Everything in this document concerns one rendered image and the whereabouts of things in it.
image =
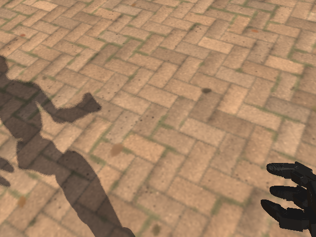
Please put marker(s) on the robot right hand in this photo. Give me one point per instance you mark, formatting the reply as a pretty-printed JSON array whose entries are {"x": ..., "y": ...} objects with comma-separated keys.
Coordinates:
[{"x": 290, "y": 218}]

